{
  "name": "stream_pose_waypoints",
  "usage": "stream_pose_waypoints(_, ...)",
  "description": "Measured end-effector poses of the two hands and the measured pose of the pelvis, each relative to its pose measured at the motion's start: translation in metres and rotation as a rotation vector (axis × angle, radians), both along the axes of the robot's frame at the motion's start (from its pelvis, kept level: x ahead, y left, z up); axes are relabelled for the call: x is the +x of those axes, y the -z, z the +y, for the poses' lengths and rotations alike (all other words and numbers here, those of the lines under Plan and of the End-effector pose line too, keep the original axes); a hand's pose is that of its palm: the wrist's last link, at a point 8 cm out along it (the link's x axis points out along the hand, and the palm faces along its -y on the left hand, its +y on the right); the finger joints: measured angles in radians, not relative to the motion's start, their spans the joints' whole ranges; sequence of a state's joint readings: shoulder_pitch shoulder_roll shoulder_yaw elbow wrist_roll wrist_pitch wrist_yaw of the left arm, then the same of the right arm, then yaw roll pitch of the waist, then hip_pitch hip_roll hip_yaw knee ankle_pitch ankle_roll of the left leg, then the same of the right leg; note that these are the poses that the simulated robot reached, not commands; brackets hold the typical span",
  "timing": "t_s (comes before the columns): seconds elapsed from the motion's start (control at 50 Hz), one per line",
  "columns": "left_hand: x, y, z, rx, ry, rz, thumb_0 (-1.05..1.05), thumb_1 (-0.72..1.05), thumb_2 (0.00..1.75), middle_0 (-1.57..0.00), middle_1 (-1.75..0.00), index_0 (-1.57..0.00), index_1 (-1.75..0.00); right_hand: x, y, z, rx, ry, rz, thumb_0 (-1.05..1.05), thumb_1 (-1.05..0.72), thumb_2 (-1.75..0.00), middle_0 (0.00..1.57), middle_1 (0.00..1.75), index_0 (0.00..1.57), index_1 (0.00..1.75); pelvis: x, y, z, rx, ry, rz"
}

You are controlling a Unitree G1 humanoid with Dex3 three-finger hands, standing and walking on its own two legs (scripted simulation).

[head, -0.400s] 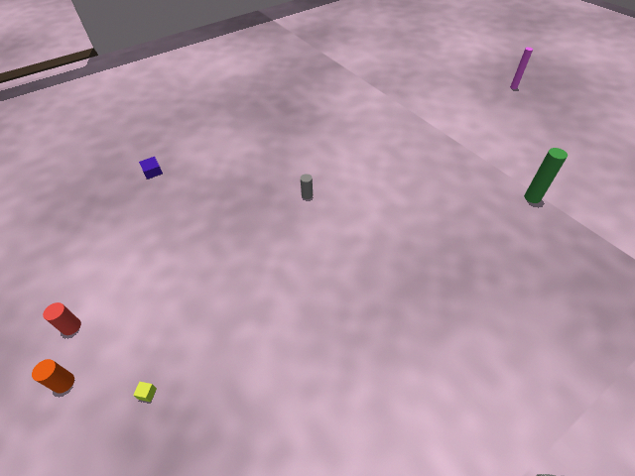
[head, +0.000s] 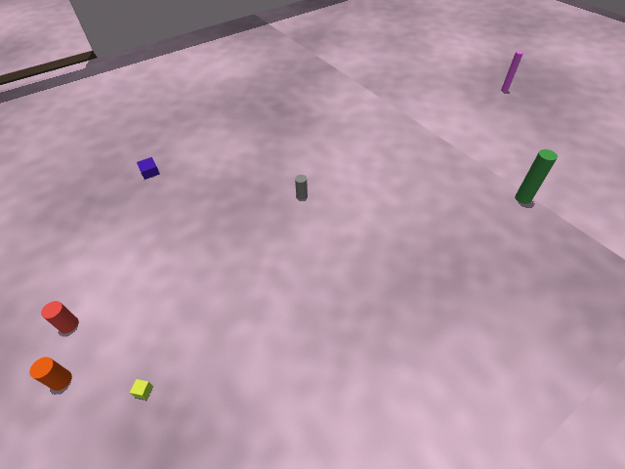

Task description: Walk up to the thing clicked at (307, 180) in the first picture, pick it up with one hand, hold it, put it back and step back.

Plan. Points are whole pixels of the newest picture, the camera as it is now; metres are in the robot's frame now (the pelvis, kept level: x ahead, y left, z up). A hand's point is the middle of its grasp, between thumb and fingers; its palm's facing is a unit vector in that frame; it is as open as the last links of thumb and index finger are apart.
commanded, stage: stand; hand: left
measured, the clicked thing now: (301, 187) +1.32 +0.08 -0.73
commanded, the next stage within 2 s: walk up in 0.72 s
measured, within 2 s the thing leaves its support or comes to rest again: neither
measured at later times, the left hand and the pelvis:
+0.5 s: hand out of the picture +0.08 +0.25 -0.16, palm faces -0.04 -0.94 -0.33, open 7.4 cm; pelvis +0.00 +0.00 +0.00, yaw +0 degrees
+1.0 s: hand (126, 454) +0.16 +0.29 -0.13, palm faces -0.28 -0.85 -0.45, open 7.4 cm; pelvis +0.05 +0.01 -0.01, yaw -14 degrees
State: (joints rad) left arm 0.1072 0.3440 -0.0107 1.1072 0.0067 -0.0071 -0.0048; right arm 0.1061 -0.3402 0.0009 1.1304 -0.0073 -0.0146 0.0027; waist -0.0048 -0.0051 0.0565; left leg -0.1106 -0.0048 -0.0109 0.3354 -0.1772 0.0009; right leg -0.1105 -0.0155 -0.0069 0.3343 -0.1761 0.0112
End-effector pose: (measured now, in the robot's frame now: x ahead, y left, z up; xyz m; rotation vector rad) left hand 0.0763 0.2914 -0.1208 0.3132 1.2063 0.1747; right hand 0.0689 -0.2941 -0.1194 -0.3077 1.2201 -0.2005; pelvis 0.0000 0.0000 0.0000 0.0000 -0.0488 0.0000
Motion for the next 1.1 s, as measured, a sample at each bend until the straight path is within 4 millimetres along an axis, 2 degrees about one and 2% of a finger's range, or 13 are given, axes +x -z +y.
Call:
stream_pose_waypoints(0.72, -0.005, 0.001, 0.004, 0.005, -0.001, 0.030, 0.01, 0.90, 0.90, -0.20, -0.30, -0.21, -0.30, -0.001, 0.001, 0.001, -0.001, 0.002, 0.021, 0.01, -0.91, -0.90, 0.20, 0.30, 0.20, 0.30, 0.005, -0.001, 0.002, 0.001, 0.003, 0.006)
stream_pose_waypoints(0.78, -0.006, -0.001, 0.010, 0.011, 0.025, 0.035, 0.01, 0.90, 0.90, -0.20, -0.30, -0.21, -0.30, 0.005, -0.001, -0.005, 0.022, 0.010, -0.032, 0.01, -0.91, -0.90, 0.20, 0.30, 0.20, 0.30, 0.007, 0.003, 0.006, 0.005, 0.049, 0.019)
stream_pose_waypoints(0.84, -0.004, -0.001, 0.025, 0.054, 0.077, 0.096, 0.01, 0.90, 0.90, -0.20, -0.30, -0.21, -0.30, 0.009, -0.003, -0.016, 0.016, 0.057, -0.122, 0.01, -0.91, -0.90, 0.20, 0.30, 0.20, 0.30, 0.012, 0.010, 0.014, 0.007, 0.103, 0.036)
stream_pose_waypoints(0.88, 0.007, -0.004, 0.034, 0.091, 0.114, 0.141, 0.01, 0.90, 0.90, -0.20, -0.30, -0.21, -0.30, 0.003, -0.005, -0.022, 0.004, 0.110, -0.162, 0.01, -0.91, -0.90, 0.20, 0.30, 0.20, 0.30, 0.020, 0.012, 0.017, 0.008, 0.148, 0.047)
stream_pose_waypoints(0.92, 0.028, -0.011, 0.039, 0.121, 0.159, 0.160, 0.01, 0.90, 0.90, -0.20, -0.30, -0.21, -0.30, -0.010, -0.007, -0.028, -0.004, 0.176, -0.170, 0.00, -0.91, -0.90, 0.20, 0.30, 0.20, 0.30, 0.029, 0.011, 0.018, 0.005, 0.185, 0.049)
stream_pose_waypoints(1.02, 0.110, -0.033, 0.038, 0.164, 0.258, 0.059, 0.01, 0.90, 0.90, -0.20, -0.30, -0.21, -0.30, -0.035, 0.003, -0.038, -0.001, 0.261, -0.086, 0.01, -0.91, -0.90, 0.20, 0.30, 0.20, 0.30, 0.060, 0.011, 0.009, 0.009, 0.259, 0.030)
stream_pose_waypoints(1.1, 0.174, -0.035, 0.035, 0.236, 0.325, -0.077, 0.01, 0.90, 0.90, -0.20, -0.30, -0.21, -0.30, -0.028, 0.030, -0.052, -0.004, 0.280, -0.045, 0.01, -0.91, -0.90, 0.20, 0.30, 0.20, 0.30, 0.089, 0.035, -0.004, -0.006, 0.300, 0.009)
